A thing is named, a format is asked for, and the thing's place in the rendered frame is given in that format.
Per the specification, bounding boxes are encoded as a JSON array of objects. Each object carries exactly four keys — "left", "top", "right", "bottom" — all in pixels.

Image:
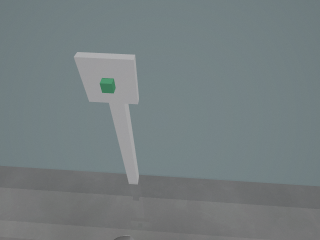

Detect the button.
[{"left": 99, "top": 78, "right": 116, "bottom": 94}]

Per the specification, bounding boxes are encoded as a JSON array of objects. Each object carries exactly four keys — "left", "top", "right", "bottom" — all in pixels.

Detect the panel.
[{"left": 74, "top": 52, "right": 139, "bottom": 185}]

